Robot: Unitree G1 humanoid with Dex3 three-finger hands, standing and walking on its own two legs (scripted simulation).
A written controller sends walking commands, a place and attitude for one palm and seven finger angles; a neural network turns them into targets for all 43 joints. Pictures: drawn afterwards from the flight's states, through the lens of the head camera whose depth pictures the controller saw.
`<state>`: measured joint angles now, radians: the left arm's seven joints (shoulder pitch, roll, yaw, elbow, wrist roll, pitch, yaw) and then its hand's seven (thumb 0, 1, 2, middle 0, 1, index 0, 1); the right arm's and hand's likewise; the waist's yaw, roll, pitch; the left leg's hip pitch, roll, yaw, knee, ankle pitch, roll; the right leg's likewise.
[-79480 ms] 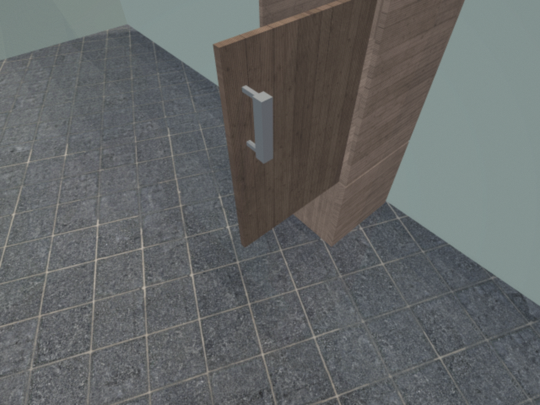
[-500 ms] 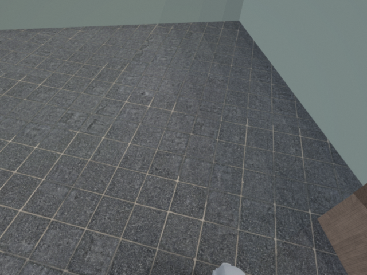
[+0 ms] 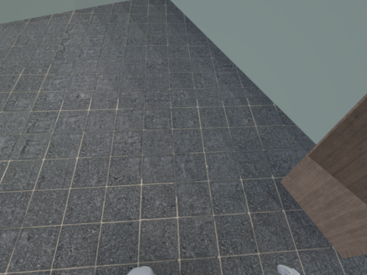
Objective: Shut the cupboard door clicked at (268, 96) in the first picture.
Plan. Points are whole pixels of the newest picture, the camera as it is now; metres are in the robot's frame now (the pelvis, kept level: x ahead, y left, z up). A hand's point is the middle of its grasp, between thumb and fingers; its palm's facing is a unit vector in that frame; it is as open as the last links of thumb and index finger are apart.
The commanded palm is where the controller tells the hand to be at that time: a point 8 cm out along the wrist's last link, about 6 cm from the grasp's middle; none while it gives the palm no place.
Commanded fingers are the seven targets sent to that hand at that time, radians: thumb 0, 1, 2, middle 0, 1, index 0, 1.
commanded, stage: turn to face it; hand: left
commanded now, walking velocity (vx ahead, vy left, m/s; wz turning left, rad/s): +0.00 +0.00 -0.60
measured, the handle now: out of the picture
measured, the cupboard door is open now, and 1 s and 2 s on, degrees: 9 9 9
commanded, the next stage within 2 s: take the last steps up to it in 1.28 s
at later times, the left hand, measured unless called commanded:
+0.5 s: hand (121, 247) +0.19 +0.16 -0.15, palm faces -0.31 -0.90 -0.29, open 7.4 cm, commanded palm none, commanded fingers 0.00 0.90 0.90 -0.20 -0.30 -0.20 -0.30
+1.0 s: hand (132, 217) +0.26 +0.16 -0.16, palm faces -0.55 -0.81 -0.22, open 7.4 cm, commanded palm none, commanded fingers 0.00 0.90 0.90 -0.20 -0.30 -0.20 -0.30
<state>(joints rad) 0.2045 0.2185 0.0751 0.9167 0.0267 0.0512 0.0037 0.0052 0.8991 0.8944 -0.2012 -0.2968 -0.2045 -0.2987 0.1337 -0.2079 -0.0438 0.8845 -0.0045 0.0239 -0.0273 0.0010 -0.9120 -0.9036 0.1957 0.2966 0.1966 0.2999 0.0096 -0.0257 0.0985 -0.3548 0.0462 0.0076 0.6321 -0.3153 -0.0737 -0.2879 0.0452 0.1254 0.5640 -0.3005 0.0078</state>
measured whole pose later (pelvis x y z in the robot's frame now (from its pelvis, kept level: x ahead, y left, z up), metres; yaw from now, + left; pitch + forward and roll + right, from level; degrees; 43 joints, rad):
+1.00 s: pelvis +0.06 +0.03 +0.01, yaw -36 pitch +1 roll -2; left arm 0.15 0.28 0.09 0.89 0.02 0.09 -0.04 0.01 0.90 0.90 -0.20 -0.30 -0.20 -0.30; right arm 0.22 -0.20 -0.01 0.86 -0.03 0.01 -0.03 0.00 -0.91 -0.90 0.20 0.30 0.20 0.30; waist 0.00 -0.01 0.10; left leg -0.24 0.12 0.16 0.50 -0.27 0.00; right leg -0.45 -0.01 -0.02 1.01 -0.45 0.06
